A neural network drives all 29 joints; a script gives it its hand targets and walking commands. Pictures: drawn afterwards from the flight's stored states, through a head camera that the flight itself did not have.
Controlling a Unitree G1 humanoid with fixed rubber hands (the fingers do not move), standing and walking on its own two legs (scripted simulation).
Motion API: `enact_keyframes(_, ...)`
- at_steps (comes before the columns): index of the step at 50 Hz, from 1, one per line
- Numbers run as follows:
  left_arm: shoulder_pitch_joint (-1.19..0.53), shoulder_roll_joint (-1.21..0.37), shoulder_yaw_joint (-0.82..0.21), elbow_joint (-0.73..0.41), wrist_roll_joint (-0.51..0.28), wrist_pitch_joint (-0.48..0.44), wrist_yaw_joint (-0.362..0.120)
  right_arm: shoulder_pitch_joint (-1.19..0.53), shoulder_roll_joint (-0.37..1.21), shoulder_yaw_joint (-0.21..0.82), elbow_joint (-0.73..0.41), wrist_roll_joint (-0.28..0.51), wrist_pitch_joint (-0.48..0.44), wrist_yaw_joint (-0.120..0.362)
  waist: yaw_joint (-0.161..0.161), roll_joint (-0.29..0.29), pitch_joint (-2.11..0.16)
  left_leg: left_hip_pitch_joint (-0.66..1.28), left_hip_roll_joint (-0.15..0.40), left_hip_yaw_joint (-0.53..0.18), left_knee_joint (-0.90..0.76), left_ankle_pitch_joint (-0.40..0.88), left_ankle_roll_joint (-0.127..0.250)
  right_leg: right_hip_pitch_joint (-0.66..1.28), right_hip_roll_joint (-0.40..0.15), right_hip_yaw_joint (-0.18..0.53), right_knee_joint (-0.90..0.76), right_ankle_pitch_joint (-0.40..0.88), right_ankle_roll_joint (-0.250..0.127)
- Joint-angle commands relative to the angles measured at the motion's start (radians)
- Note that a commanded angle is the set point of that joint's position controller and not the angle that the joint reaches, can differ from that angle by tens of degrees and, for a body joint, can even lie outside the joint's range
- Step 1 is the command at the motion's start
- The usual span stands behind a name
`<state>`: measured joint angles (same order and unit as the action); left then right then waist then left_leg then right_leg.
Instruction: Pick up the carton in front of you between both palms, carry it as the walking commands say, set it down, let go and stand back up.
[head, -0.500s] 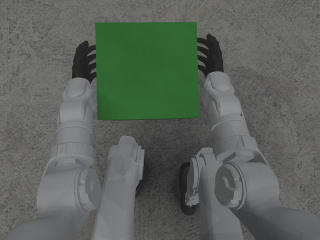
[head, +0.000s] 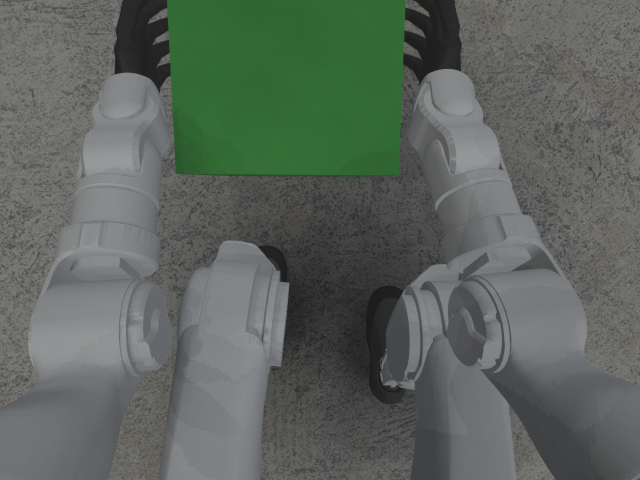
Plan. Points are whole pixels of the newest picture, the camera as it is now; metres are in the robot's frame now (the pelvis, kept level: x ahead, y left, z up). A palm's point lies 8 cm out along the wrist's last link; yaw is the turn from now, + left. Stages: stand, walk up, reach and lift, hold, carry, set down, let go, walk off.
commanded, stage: set down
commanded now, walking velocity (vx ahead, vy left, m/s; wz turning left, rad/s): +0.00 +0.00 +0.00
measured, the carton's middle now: (290, 92) +0.50 +0.11 -0.23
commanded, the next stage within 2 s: none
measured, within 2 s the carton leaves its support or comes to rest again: rests again in 0.40 s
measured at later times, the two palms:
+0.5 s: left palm (148, 84) +0.47 +0.26 -0.17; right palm (433, 77) +0.52 -0.04 -0.17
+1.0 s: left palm (147, 87) +0.46 +0.26 -0.18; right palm (436, 76) +0.53 -0.04 -0.17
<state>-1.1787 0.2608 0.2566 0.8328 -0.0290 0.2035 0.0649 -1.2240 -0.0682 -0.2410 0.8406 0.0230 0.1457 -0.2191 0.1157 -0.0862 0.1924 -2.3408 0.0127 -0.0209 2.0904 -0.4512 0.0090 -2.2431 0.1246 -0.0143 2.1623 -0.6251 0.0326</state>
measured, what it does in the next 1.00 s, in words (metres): stands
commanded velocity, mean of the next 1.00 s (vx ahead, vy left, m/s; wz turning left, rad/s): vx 0.00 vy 0.00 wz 0.00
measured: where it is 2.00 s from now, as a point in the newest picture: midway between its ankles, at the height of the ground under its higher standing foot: (324, 345)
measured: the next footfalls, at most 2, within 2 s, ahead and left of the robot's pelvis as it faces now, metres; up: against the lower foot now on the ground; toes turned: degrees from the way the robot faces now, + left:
none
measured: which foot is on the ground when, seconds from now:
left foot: down 0.00-1.00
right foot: down 0.00-1.00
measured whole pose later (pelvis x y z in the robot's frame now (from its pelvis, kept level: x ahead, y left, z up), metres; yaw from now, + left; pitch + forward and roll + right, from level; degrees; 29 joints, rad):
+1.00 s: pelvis -0.01 +0.00 -0.02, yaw +0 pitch +36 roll +0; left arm -1.32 0.34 0.31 1.20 -0.02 0.04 -0.03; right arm -1.39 -0.14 -0.24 1.12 -0.08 0.06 -0.10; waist 0.11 -0.06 0.29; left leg -2.33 0.03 -0.01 2.14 -0.43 0.01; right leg -2.25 0.15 0.00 2.22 -0.60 0.04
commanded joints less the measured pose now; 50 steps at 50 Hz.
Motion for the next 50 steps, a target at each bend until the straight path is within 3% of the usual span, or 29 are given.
enact_keyframes(1, -0.597, -0.867, -0.406, -0.165, -0.103, -0.041, -0.246, -0.581, 0.918, 0.450, -0.086, 0.057, -0.013, 0.237, 0.091, 0.040, -1.303, 0.938, -0.101, 0.051, -0.126, 0.382, -0.039, 0.360, 0.101, -0.055, -0.167, 0.224, -0.021)
enact_keyframes(7, -0.622, -0.873, -0.363, -0.069, -0.077, -0.042, -0.273, -0.579, 0.901, 0.362, 0.008, 0.019, -0.009, 0.264, 0.073, 0.032, -1.124, 0.794, -0.095, 0.055, -0.111, 0.280, -0.025, 0.289, 0.095, -0.053, -0.165, 0.159, -0.031)
enact_keyframes(21, -0.659, -0.776, -0.273, 0.043, -0.085, -0.092, -0.283, -0.615, 0.814, 0.314, 0.086, 0.012, -0.044, 0.267, 0.095, -0.041, -1.012, 0.656, -0.079, 0.059, -0.078, 0.250, -0.002, 0.300, 0.086, -0.032, -0.155, 0.163, -0.033)
enact_keyframes(33, -0.643, -0.637, -0.207, 0.151, -0.046, -0.102, -0.286, -0.532, 0.695, 0.203, 0.209, -0.076, -0.032, 0.275, 0.056, -0.030, -0.807, 0.519, -0.067, 0.041, -0.083, 0.136, 0.013, 0.229, 0.071, -0.016, -0.159, 0.105, -0.046)
enact_keyframes(44, -0.574, -0.496, -0.125, 0.250, 0.003, -0.123, -0.256, -0.492, 0.529, 0.132, 0.273, -0.124, -0.047, 0.270, 0.035, -0.032, -0.706, 0.483, -0.059, 0.014, -0.096, 0.070, 0.023, 0.193, 0.050, -0.013, -0.157, 0.079, -0.039)
enact_keyframes(47, -0.515, -0.356, -0.073, 0.285, 0.010, -0.150, -0.218, -0.473, 0.384, 0.121, 0.271, -0.118, -0.065, 0.240, 0.040, -0.022, -0.721, 0.514, -0.049, 0.017, -0.097, 0.075, 0.014, 0.213, 0.039, -0.016, -0.154, 0.080, -0.024)
enact_keyframes(50, -0.317, 0.156, 0.044, 0.340, -0.019, -0.217, -0.091, -0.323, -0.114, 0.078, 0.260, -0.068, -0.104, 0.121, 0.054, 0.008, -0.764, 0.582, -0.020, 0.024, -0.100, 0.103, -0.011, 0.284, 0.001, -0.011, -0.156, 0.088, -0.002)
